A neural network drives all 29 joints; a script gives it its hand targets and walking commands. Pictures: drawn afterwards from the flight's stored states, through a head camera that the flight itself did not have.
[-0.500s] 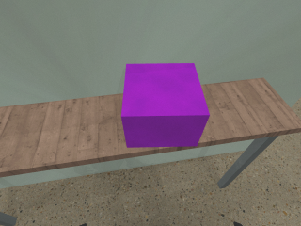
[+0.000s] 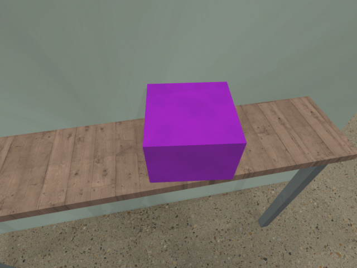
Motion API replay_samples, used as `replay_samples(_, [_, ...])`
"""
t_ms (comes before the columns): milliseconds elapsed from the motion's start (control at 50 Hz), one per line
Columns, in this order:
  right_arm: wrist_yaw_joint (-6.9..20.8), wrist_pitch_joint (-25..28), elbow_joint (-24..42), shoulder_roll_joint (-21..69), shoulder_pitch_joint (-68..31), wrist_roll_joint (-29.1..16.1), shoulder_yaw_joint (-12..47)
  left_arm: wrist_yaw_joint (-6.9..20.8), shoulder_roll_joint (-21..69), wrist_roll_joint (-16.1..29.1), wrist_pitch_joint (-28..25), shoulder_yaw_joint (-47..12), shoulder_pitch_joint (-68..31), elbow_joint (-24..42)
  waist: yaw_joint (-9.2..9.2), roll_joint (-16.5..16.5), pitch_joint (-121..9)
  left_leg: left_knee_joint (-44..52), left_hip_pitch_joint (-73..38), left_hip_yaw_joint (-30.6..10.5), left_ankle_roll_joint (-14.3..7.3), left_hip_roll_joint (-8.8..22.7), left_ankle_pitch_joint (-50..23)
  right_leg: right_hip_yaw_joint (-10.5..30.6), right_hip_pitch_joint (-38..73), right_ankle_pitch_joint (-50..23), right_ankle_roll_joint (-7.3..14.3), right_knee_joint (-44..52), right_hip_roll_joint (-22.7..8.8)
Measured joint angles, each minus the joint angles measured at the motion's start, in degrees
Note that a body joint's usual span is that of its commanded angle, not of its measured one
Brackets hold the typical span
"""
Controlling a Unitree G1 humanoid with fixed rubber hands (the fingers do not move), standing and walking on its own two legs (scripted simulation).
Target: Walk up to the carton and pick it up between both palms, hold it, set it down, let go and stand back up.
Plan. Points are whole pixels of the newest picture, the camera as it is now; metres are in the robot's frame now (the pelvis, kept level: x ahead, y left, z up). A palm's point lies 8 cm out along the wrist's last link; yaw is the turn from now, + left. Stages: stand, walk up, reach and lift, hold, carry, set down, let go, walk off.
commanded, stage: stand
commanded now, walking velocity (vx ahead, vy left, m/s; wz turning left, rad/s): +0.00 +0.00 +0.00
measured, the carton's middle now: (189, 130) +0.45 +0.01 +0.04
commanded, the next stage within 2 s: none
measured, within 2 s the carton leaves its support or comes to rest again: neither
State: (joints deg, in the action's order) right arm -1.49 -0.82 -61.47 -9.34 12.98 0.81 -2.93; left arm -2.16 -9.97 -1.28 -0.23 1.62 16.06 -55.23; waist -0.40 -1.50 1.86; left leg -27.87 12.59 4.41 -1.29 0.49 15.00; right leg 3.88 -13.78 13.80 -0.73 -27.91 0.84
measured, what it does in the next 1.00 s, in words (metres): stands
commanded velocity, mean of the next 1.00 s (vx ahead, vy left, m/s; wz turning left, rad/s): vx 0.00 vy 0.00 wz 0.00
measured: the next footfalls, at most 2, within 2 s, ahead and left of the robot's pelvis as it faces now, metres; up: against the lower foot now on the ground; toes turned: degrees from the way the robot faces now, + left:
none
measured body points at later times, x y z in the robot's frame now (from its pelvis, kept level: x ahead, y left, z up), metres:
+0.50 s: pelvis +0.01 +0.01 +0.00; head +0.02 +0.01 +0.45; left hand +0.01 +0.22 -0.16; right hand +0.00 -0.21 -0.16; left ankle +0.00 +0.10 -0.74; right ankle +0.01 -0.13 -0.74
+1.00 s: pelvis +0.01 +0.01 +0.00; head +0.03 +0.02 +0.45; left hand +0.00 +0.23 -0.16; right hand -0.01 -0.21 -0.16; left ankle +0.00 +0.10 -0.74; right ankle +0.01 -0.13 -0.74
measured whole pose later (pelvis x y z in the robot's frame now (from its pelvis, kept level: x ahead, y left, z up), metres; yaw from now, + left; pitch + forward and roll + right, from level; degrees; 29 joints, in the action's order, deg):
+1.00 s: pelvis +0.01 +0.01 +0.00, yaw +0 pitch -1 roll +0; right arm -2.4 0.3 -63.3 -7.6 17.6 0.7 -0.8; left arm -2.5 -7.7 -0.8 0.5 0.4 14.5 -67.4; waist -0.5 -0.4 2.8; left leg -26.0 9.5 4.6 -2.3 -0.4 15.3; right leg 4.4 -10.5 13.6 -2.0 -25.3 -0.1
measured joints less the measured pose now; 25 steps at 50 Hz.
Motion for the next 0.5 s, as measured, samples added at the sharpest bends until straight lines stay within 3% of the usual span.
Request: replay_samples(500, [-0.8,0.4,-4.3,2.3,2.0,0.1,1.1,-0.5,2.2,0.3,0.4,-1.2,-1.2,-9.5,0.09,0.5,0.7,1.6,-2.7,0.0,-0.4,-0.4,0.0,0.3,2.9,-0.3,-0.5,2.1,-0.4])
